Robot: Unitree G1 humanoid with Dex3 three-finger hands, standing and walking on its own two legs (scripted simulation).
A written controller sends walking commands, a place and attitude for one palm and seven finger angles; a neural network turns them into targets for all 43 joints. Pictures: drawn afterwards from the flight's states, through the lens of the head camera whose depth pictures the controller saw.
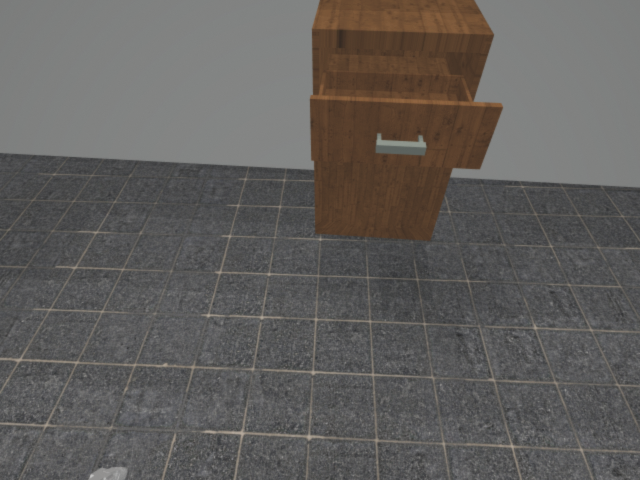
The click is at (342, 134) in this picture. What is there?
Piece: drawer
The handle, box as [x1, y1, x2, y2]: [376, 133, 426, 155]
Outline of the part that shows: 377,133 376,152 424,155 426,147 425,142 422,141 421,135 418,135 417,142 381,140 380,133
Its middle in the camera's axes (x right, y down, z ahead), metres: +0.20 -0.24 +0.96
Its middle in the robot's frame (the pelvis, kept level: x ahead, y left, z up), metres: +0.88 -0.15 -0.07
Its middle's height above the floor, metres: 0.70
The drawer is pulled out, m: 0.30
